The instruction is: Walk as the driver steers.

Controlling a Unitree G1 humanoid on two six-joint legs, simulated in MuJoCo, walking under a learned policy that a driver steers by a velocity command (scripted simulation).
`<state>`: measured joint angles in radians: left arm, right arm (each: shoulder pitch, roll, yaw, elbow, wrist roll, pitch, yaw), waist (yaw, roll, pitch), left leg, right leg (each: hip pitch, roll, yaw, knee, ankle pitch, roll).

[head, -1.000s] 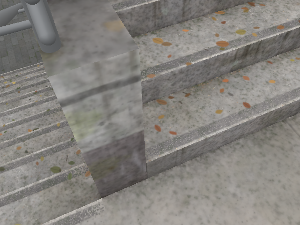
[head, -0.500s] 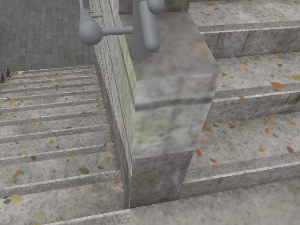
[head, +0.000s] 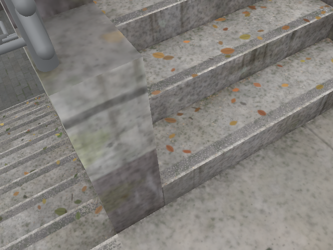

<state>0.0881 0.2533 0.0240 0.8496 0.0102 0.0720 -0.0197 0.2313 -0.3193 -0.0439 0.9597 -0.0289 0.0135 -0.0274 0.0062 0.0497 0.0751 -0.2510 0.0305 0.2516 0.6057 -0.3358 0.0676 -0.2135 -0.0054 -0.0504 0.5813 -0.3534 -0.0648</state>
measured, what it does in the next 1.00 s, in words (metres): steps on the spot: left foot, then left foot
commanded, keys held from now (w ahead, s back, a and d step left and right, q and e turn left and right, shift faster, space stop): w+e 0.16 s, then w+q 0.44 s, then q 0.40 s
